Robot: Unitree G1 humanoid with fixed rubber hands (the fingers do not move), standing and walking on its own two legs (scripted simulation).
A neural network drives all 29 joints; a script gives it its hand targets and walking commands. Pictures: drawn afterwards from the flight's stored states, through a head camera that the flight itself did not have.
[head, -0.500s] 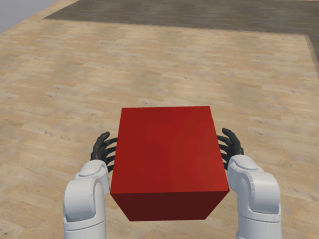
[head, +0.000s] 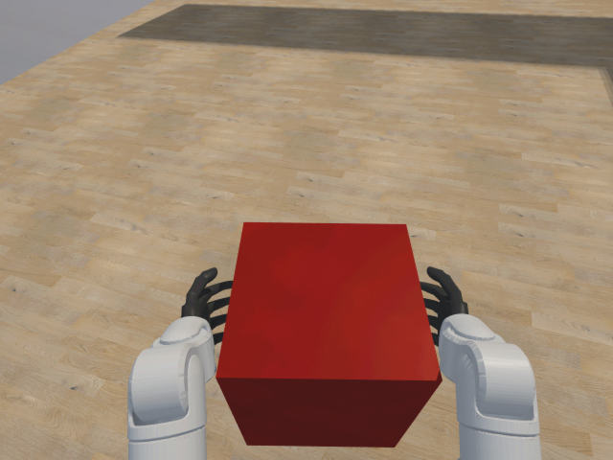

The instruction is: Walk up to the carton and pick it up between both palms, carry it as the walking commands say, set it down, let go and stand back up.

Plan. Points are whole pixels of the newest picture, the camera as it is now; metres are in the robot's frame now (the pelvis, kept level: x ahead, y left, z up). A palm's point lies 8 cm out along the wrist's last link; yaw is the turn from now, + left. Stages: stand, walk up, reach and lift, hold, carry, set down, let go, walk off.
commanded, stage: carry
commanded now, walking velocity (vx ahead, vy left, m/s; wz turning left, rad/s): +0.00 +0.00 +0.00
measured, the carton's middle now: (322, 340) +0.28 +0.00 +0.01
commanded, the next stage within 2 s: none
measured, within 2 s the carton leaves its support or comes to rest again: neither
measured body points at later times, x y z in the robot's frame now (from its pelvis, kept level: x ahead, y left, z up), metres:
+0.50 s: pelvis -0.12 +0.07 +0.00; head -0.14 +0.08 +0.45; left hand +0.14 +0.25 +0.08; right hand +0.17 -0.05 +0.08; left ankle -0.06 +0.19 -0.73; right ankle -0.05 -0.07 -0.73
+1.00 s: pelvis -0.15 +0.06 +0.00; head -0.17 +0.06 +0.45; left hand +0.13 +0.21 +0.08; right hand +0.13 -0.09 +0.08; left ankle -0.06 +0.19 -0.73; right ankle -0.05 -0.07 -0.73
